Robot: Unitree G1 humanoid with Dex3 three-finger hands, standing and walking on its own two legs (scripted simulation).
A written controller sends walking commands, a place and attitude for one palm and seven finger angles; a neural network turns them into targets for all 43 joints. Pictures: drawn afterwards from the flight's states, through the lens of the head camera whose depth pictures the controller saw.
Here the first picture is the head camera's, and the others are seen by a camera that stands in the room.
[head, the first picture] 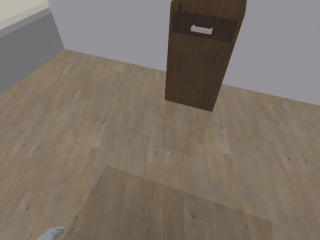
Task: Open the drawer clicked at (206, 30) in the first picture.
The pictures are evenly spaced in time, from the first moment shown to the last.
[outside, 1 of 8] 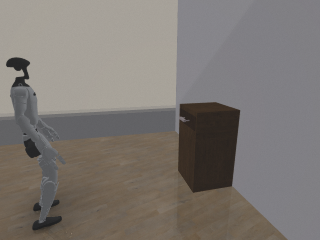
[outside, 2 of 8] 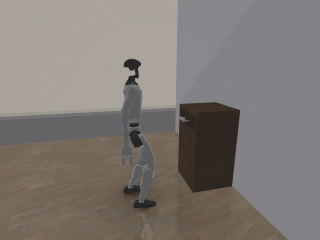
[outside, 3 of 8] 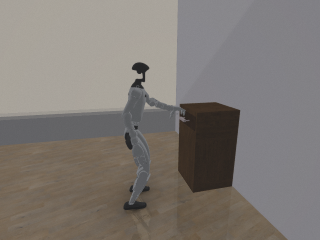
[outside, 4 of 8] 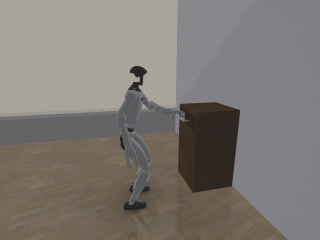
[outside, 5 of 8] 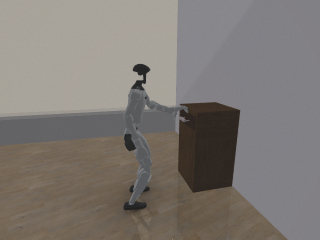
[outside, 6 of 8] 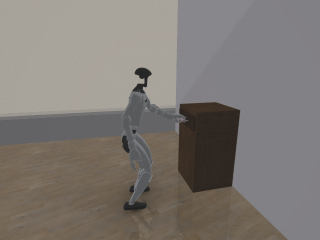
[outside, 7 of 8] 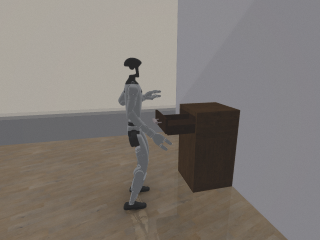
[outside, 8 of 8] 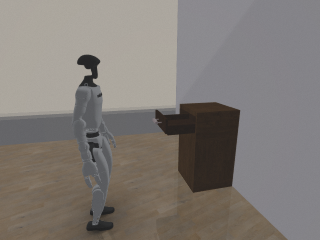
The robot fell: no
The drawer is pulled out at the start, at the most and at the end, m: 0.00 0.30 0.29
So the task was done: yes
